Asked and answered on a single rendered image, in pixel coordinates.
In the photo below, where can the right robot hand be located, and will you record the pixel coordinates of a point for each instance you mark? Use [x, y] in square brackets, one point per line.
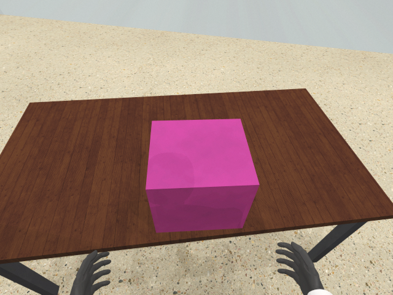
[304, 272]

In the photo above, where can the table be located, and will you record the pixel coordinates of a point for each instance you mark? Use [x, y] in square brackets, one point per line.
[73, 176]

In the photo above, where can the left robot hand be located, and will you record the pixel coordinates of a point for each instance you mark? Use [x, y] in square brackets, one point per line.
[83, 283]

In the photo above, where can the carton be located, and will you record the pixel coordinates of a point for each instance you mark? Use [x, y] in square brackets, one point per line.
[200, 175]

